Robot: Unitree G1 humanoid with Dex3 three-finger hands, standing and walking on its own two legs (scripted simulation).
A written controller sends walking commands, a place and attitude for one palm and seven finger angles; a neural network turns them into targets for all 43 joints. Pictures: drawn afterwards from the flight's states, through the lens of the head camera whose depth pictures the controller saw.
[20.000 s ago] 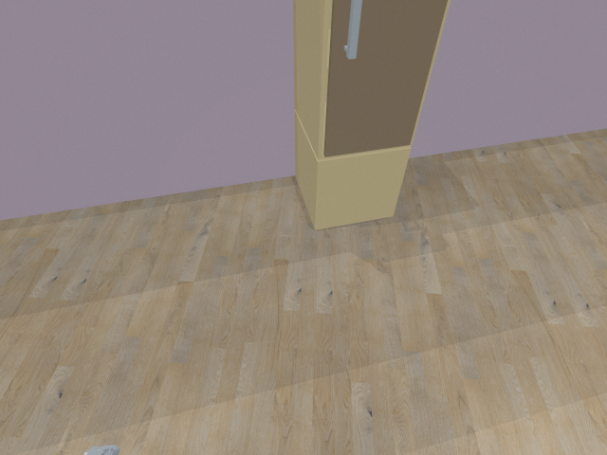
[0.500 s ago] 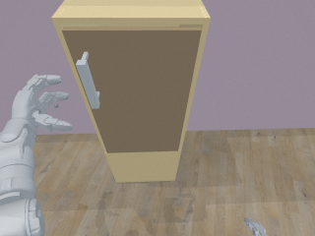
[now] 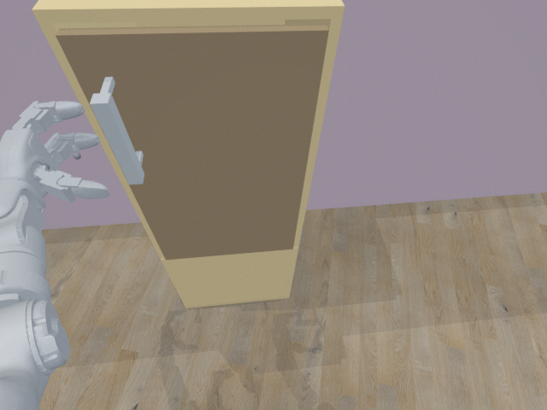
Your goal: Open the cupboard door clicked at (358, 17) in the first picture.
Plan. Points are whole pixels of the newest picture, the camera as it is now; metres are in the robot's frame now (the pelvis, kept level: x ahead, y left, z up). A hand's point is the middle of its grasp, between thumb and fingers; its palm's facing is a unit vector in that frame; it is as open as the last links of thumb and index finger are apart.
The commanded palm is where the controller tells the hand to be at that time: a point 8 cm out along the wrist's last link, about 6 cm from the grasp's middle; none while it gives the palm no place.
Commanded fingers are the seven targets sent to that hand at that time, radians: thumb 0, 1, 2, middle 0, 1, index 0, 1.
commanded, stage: move the hooked fingers beside the handle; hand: left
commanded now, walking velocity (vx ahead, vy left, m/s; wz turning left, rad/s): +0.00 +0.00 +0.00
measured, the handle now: (123, 134) +0.49 +0.22 +0.13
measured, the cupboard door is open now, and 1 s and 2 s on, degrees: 0 0 0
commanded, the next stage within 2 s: slide the fingers in behind the handle in 0.84 s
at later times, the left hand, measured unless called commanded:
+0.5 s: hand (72, 158) +0.44 +0.28 +0.13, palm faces +0.10 -1.00 +0.02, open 14.0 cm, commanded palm +0.41 +0.32 +0.13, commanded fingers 0.00 -0.50 0.30 -0.30 -1.20 -0.30 -1.20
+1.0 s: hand (67, 161) +0.43 +0.28 +0.13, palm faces +0.09 -1.00 +0.01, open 14.0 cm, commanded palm +0.40 +0.32 +0.13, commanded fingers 0.00 -0.50 0.30 -0.30 -1.20 -0.30 -1.20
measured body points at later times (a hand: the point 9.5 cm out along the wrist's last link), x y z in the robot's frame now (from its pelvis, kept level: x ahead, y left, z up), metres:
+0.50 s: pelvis +0.01 +0.01 +0.00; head +0.06 +0.02 +0.44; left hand +0.42 +0.33 +0.13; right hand +0.07 -0.27 -0.11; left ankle +0.01 +0.11 -0.72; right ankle -0.01 -0.11 -0.72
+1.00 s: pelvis +0.00 +0.01 +0.00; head +0.05 +0.02 +0.44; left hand +0.42 +0.33 +0.13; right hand +0.07 -0.26 -0.11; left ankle +0.01 +0.11 -0.72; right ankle -0.01 -0.11 -0.72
